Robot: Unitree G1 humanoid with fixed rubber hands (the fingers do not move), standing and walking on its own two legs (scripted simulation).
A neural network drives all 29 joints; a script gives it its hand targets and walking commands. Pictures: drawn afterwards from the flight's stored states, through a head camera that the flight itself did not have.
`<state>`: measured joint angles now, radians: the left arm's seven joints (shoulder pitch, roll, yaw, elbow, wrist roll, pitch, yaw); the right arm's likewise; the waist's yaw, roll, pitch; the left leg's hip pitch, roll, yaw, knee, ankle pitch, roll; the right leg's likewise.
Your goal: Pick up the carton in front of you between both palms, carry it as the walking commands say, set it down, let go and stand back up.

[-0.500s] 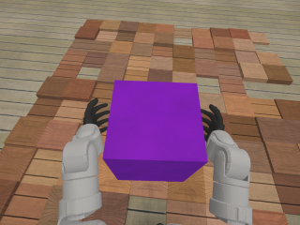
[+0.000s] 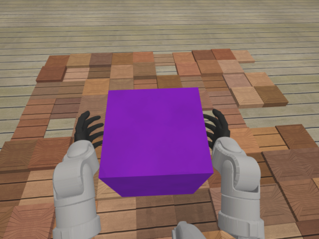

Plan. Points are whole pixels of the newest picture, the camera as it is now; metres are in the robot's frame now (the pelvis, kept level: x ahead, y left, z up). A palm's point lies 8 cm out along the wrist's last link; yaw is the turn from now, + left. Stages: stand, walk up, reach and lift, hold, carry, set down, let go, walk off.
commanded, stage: carry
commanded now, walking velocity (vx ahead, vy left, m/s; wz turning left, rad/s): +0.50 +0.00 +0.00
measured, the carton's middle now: (155, 148) +0.33 -0.03 +0.04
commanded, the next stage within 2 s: none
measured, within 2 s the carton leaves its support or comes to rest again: neither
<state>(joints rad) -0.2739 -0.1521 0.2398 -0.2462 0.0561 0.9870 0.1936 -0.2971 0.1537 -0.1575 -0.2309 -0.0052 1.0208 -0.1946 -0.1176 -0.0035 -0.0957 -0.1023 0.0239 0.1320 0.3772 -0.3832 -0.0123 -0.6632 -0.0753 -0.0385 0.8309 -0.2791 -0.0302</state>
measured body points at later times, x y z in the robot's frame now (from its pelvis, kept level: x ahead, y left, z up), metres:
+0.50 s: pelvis +0.36 +0.00 -0.01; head +0.38 +0.01 +0.44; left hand +0.71 +0.16 +0.11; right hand +0.72 -0.15 +0.12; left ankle +0.41 +0.11 -0.74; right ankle +0.22 -0.11 -0.73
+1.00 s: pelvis +0.68 -0.02 -0.02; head +0.71 -0.03 +0.43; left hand +1.01 +0.16 +0.07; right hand +1.03 -0.16 +0.06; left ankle +0.72 +0.08 -0.69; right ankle +0.60 -0.08 -0.76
